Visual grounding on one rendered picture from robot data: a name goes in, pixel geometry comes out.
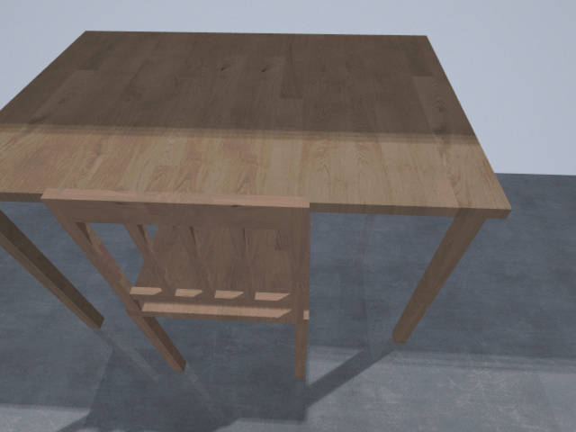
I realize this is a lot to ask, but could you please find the chair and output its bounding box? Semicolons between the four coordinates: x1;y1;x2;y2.
40;188;311;378

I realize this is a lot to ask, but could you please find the table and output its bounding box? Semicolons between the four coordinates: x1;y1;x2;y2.
0;31;512;344

